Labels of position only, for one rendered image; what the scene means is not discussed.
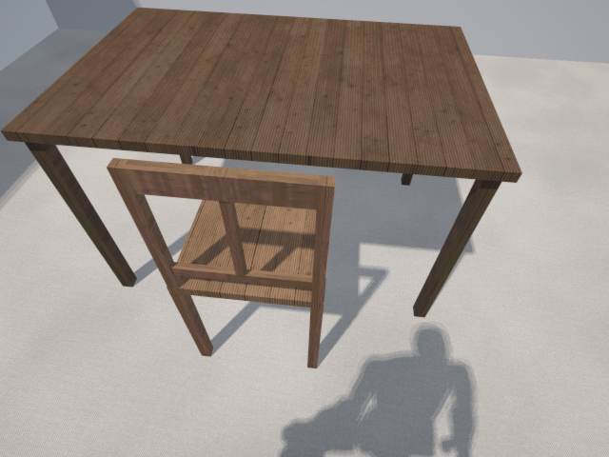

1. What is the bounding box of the chair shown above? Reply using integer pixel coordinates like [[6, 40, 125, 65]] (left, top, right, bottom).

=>
[[107, 158, 336, 368]]

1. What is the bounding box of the table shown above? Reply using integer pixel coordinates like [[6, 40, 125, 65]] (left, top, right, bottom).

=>
[[0, 8, 522, 317]]

